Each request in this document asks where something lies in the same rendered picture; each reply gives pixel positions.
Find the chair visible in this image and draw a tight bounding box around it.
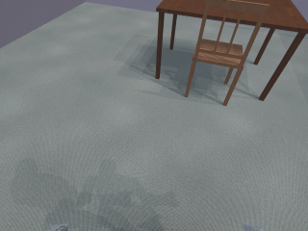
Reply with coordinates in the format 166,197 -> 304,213
185,0 -> 270,106

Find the table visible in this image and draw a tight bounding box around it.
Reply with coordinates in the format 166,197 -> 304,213
155,0 -> 308,101

